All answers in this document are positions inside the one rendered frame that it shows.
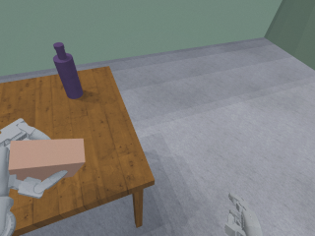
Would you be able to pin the left robot hand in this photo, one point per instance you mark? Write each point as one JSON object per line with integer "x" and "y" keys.
{"x": 19, "y": 130}

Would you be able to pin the sponge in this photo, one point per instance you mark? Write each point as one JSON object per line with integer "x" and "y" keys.
{"x": 40, "y": 159}

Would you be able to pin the left robot forearm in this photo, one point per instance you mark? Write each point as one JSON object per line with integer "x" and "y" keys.
{"x": 8, "y": 221}

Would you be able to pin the right robot hand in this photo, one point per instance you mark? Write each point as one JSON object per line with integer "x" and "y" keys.
{"x": 246, "y": 224}

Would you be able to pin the table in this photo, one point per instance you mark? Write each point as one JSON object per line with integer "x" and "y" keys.
{"x": 115, "y": 164}

